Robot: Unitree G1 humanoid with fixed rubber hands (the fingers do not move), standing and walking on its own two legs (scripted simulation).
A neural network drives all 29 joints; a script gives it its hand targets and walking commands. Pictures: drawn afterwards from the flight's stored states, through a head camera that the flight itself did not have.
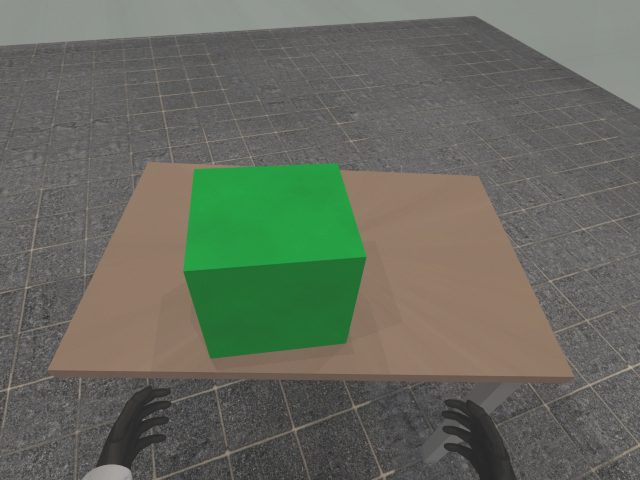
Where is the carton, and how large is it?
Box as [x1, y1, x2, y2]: [183, 163, 365, 358]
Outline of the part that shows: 337,163 194,169 183,271 210,358 344,343 346,341 364,265 365,253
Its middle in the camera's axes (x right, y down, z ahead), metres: -0.07 +0.04 +0.62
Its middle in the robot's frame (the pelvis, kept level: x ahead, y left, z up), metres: +0.42 +0.10 +0.00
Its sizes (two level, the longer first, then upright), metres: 0.221 0.196 0.224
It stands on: a table, 0.67 m high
